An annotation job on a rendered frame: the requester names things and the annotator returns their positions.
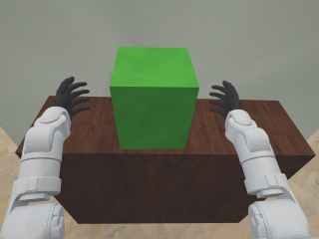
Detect carton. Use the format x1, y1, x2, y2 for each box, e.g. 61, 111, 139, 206
109, 46, 199, 149

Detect robot left upper arm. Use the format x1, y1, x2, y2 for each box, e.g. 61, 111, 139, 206
2, 202, 65, 239

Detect robot right upper arm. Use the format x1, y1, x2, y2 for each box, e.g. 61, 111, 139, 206
248, 198, 319, 239

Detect right robot hand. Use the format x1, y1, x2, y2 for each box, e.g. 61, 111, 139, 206
208, 81, 242, 120

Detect robot left forearm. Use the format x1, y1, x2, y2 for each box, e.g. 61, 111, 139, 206
0, 107, 71, 239

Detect robot right forearm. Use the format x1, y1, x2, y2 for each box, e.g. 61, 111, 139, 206
225, 110, 311, 236

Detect left robot hand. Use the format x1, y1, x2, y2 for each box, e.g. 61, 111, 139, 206
53, 77, 90, 120

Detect pedestal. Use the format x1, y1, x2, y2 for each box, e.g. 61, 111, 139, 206
15, 96, 316, 224

